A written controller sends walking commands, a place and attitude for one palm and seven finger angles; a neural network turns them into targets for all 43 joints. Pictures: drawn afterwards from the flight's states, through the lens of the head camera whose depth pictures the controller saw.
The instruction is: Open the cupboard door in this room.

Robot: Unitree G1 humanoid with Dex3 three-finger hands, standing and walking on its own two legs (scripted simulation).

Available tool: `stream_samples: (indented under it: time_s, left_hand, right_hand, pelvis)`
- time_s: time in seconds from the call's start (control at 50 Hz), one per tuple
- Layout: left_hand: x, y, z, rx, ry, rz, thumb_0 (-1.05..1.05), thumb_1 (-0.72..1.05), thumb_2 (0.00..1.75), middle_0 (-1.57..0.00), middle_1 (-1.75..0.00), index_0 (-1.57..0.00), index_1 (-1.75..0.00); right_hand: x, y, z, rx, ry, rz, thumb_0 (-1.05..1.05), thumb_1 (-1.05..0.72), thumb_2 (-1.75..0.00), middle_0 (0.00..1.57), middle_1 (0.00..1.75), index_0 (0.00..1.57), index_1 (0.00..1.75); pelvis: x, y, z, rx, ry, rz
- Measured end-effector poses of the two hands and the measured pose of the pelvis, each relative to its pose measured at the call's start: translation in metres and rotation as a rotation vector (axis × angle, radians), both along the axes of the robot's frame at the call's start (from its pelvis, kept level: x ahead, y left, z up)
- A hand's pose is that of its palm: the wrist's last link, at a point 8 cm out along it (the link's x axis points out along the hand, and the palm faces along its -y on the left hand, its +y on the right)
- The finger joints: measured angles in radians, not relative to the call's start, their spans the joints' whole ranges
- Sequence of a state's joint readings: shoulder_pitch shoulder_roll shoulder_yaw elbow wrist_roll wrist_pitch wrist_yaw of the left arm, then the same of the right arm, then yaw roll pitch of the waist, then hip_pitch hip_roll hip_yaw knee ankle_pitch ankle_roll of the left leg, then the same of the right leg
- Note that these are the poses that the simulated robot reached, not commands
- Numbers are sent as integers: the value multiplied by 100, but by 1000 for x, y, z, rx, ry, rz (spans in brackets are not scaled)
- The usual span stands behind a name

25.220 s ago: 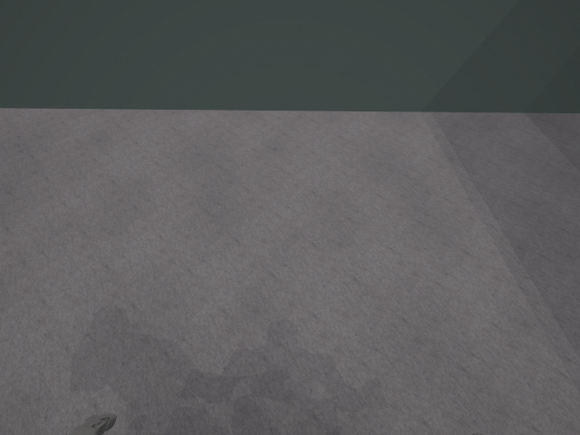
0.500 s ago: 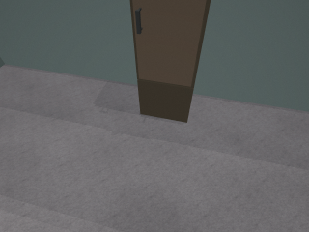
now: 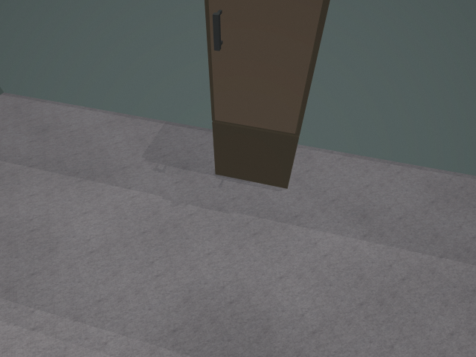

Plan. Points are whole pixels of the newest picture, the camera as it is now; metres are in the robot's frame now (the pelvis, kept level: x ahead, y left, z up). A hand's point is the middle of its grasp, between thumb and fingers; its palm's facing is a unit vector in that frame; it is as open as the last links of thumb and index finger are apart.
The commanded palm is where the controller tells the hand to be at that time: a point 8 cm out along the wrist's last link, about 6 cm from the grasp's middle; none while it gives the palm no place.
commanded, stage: look at it before walking up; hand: left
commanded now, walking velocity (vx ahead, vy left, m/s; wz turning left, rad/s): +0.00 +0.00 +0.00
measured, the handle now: (218, 30) +1.14 +0.14 +0.06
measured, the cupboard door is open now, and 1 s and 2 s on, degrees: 0 0 0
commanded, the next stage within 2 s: walk to a spot facing it in 0.22 s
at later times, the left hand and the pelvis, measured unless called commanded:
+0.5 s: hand out of the picture -0.01 +0.18 -0.19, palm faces +0.08 -0.98 -0.17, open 7.4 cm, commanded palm none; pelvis +0.01 +0.02 -0.01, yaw +2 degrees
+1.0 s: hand (102, 329) +0.20 +0.29 -0.17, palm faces +0.21 -0.96 -0.18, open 7.4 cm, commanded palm none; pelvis +0.16 +0.09 +0.00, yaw +12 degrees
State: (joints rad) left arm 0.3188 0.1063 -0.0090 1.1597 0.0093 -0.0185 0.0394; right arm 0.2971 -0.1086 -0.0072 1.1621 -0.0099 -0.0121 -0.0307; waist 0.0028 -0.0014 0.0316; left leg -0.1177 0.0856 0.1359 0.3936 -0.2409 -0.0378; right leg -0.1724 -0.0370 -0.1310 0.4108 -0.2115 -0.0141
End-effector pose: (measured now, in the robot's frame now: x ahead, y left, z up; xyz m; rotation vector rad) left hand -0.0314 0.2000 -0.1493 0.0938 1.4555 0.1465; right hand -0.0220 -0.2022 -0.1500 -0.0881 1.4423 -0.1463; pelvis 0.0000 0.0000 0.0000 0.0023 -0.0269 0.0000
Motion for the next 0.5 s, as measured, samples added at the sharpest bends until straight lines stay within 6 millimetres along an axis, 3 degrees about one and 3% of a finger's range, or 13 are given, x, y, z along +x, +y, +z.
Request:
stream_samples:
  time_s: [0.26, 0.5]
  left_hand:
    - [15, 21, 1, 22, -27, -18, 0, 91, 89, -20, -30, -19, -30]
    - [19, 34, -7, 16, -41, 27, 0, 91, 89, -20, -30, -19, -30]
  right_hand:
    - [-8, 18, -1, 16, 17, -17, 0, -90, -90, 20, 30, 20, 30]
    - [-1, 20, -4, 2, 31, 12, 0, -90, -90, 20, 30, 20, 30]
  pelvis:
    - [2, 12, 0, 0, 0, -4]
    - [12, 21, -7, -4, 9, 39]
